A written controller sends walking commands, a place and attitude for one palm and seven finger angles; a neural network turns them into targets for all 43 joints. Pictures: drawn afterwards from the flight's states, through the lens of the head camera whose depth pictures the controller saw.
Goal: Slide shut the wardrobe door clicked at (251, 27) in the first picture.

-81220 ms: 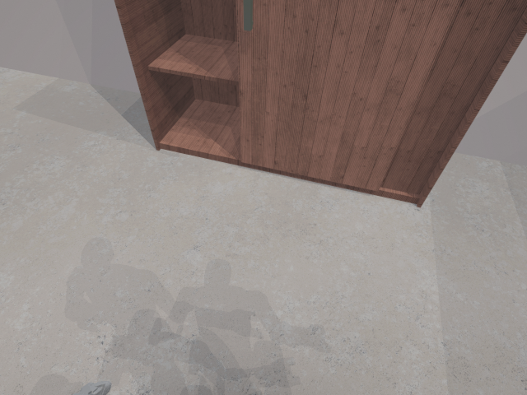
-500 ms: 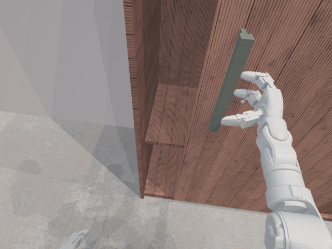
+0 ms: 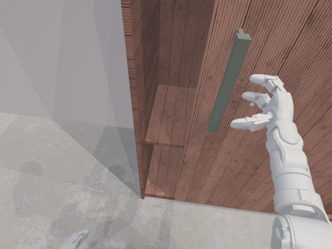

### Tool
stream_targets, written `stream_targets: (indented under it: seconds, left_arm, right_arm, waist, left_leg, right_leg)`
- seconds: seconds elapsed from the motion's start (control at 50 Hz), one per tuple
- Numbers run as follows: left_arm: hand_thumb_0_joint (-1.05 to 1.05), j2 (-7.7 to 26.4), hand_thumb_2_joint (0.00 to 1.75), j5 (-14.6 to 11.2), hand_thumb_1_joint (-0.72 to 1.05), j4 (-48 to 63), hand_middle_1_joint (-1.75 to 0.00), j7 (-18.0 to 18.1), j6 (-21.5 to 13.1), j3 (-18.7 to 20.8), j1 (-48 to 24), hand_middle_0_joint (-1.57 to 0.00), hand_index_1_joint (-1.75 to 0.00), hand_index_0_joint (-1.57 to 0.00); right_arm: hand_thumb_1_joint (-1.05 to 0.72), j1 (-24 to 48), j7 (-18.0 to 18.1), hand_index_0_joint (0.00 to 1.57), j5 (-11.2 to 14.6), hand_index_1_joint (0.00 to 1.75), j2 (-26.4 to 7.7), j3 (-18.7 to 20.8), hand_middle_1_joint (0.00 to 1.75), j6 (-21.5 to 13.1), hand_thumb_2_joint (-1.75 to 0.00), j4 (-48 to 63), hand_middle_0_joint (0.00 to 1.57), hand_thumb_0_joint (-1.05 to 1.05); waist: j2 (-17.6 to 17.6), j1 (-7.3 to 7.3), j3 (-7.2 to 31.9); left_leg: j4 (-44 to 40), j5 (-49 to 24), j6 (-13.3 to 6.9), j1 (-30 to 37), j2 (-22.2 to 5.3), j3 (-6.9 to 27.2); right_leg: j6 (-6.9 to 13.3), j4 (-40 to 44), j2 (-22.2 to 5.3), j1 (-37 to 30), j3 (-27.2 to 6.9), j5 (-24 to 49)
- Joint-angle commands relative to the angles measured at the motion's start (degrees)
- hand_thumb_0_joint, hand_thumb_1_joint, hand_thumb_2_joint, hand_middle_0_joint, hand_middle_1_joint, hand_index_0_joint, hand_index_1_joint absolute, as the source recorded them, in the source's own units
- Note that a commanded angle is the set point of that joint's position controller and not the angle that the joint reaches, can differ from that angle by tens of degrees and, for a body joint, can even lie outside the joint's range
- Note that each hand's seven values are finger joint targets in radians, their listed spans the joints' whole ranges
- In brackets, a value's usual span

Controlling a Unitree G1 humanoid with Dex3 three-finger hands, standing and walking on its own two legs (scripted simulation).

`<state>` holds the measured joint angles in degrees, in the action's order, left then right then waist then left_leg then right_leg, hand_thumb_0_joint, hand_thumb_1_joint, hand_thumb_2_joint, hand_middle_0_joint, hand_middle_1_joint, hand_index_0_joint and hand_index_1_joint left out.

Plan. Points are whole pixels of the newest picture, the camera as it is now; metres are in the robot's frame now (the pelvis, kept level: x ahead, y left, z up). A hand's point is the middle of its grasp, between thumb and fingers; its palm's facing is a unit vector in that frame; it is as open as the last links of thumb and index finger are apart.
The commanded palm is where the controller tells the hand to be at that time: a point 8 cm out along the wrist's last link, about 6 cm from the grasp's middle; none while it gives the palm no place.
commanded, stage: move the hooked fingers beside the handle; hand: right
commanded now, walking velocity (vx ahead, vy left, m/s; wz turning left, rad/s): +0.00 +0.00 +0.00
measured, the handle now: (223, 87) +0.49 -0.09 +0.16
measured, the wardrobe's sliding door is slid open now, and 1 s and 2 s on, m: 0.18 0.18 0.18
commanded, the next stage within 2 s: none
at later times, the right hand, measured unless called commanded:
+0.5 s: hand (256, 106) +0.42 -0.15 +0.17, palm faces +0.03 +1.00 -0.01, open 14.0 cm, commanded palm +0.39 -0.20 +0.16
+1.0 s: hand (245, 106) +0.42 -0.13 +0.16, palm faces +0.02 +1.00 +0.00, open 14.0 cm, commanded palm +0.40 -0.19 +0.16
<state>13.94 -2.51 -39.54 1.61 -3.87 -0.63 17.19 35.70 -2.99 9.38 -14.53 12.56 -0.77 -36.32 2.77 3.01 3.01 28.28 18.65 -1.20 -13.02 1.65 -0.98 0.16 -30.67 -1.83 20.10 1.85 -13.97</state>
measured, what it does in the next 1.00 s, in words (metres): stands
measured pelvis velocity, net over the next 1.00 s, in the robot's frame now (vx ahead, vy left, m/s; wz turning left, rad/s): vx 0.00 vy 0.00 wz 0.00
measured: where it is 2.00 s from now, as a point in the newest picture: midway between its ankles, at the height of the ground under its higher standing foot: outside the picture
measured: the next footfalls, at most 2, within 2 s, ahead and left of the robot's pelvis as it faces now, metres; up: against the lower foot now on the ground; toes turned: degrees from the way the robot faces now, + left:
none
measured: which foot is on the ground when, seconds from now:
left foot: down 0.00-1.00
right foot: down 0.00-1.00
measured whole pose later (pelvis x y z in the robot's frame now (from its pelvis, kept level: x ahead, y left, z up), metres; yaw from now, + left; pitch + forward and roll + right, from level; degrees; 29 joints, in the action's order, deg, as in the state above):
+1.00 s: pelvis +0.00 +0.00 +0.00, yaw +0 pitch +3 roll +1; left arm 14.3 -2.5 -40.0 1.4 -4.7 -0.7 17.3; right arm 36.0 -2.5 9.5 -12.9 11.1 1.2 -36.3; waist 3.3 3.1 3.2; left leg 28.6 18.5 -1.0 -13.5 1.4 -1.1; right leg 0.4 -30.8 -1.5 20.5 1.7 -13.7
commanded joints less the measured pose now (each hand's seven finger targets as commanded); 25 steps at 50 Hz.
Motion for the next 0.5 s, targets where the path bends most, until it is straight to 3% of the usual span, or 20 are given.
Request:
stream_targets:
  seconds: [0.0,0.02,0.06,0.14,0.18,0.22,0.28,0.38,0.44,0.48]
  left_arm:
    - [0.0,7.4,0.9,-0.4,0.9,7.1,-0.3,0.8,-2.9,2.5,-2.2,-0.2,-0.3,-0.2]
    - [0.0,7.4,0.9,-0.5,0.9,7.1,-0.3,0.8,-2.9,2.6,-2.2,-0.2,-0.3,-0.2]
    - [0.0,7.3,0.9,-0.6,0.9,7.0,-0.3,0.8,-3.0,2.5,-2.3,-0.2,-0.3,-0.2]
    - [0.0,7.6,0.9,-0.8,0.9,6.4,-0.3,0.9,-3.4,2.5,-2.4,-0.2,-0.3,-0.2]
    - [0.0,7.8,0.9,-0.5,0.9,6.3,-0.3,0.9,-3.5,2.5,-2.2,-0.2,-0.3,-0.2]
    - [0.0,7.6,0.9,-0.3,0.9,6.5,-0.3,0.8,-3.6,2.5,-2.5,-0.2,-0.3,-0.2]
    - [0.0,7.7,0.9,-0.2,0.9,6.6,-0.3,0.8,-3.4,2.2,-2.8,-0.2,-0.3,-0.2]
    - [0.0,7.3,0.9,-0.4,0.9,7.0,-0.3,0.8,-3.6,2.0,-3.3,-0.2,-0.3,-0.2]
    - [0.0,7.3,0.9,-0.6,0.9,6.9,-0.3,0.8,-3.9,2.2,-3.2,-0.2,-0.3,-0.2]
    - [0.0,7.7,0.9,-0.5,0.9,6.7,-0.3,0.9,-3.7,2.1,-3.0,-0.2,-0.3,-0.2]
  right_arm:
    - [0.5,25.7,-1.6,0.3,1.3,1.2,-10.2,1.3,1.2,-4.2,-0.3,15.1,0.3,0.0]
    - [0.5,24.9,-1.9,0.3,1.5,1.2,-10.8,1.8,1.2,-4.2,-0.3,15.6,0.3,0.0]
    - [0.5,25.0,-2.5,0.3,1.6,1.2,-8.4,-0.7,1.2,-4.0,-0.3,16.4,0.3,0.0]
    - [0.5,26.9,-2.0,0.3,1.8,1.2,-7.2,-1.7,1.2,-3.0,-0.3,15.0,0.3,0.0]
    - [0.5,27.6,-1.1,0.3,1.5,1.2,-10.1,0.6,1.2,-3.1,-0.3,16.4,0.3,0.0]
    - [0.5,25.6,-0.5,0.3,1.5,1.2,-9.9,1.2,1.2,-3.3,-0.3,16.9,0.3,0.0]
    - [0.5,24.5,-0.1,0.3,1.3,1.2,-12.7,3.5,1.2,-3.6,-0.3,15.9,0.3,0.0]
    - [0.5,25.6,-0.5,0.3,0.7,1.2,-9.8,0.6,1.2,-3.4,-0.3,15.7,0.3,0.0]
    - [0.5,26.1,-0.9,0.3,1.3,1.2,-7.0,-1.3,1.2,-2.8,-0.3,14.7,0.3,0.0]
    - [0.5,24.4,-1.0,0.3,1.7,1.2,-8.3,0.1,1.2,-2.2,-0.3,12.7,0.3,0.0]
  waist:
    - [-2.7,-0.02,17.0]
    - [-1.5,-0.35,17.7]
    - [-1.7,0.28,17.2]
    - [-2.4,1.07,14.7]
    - [-1.2,0.35,16.1]
    - [-2.1,-0.31,17.5]
    - [-4.0,-0.85,16.6]
    - [-0.3,-0.27,15.4]
    - [-1.6,0.27,15.1]
    - [-4.5,0.14,14.0]
  left_leg:
    - [-3.5,-24.5,0.9,-1.2,0.9,-0.1]
    - [-3.4,-24.5,0.8,-1.1,0.9,0.0]
    - [-3.6,-23.9,0.8,-1.8,0.9,-0.3]
    - [-4.0,-19.8,0.8,-5.2,1.1,-1.0]
    - [-3.8,-19.6,0.6,-4.4,1.0,-0.8]
    - [-3.5,-21.0,0.7,-3.4,1.0,-0.9]
    - [-3.6,-20.3,0.8,-2.1,0.9,-0.6]
    - [-3.7,-18.4,0.5,-3.9,0.9,-0.8]
    - [-3.9,-17.6,0.5,-5.2,1.1,-1.1]
    - [-4.2,-17.5,0.7,-4.3,1.1,-1.0]
  right_leg:
    - [2.4,0.5,1.8,-14.9,-0.9,16.1]
    - [2.3,0.5,1.8,-15.4,-0.8,16.4]
    - [2.2,0.4,1.8,-15.9,-1.1,16.6]
    - [2.1,0.9,1.4,-16.2,-2.1,14.3]
    - [2.0,0.8,1.6,-16.2,-2.3,14.5]
    - [2.0,0.8,1.5,-17.0,-2.2,16.1]
    - [2.1,1.2,1.5,-14.5,-2.0,14.4]
    - [1.9,1.5,1.3,-15.8,-2.0,13.8]
    - [1.8,1.4,1.1,-16.6,-2.4,13.6]
    - [2.0,1.5,1.2,-14.4,-2.4,12.3]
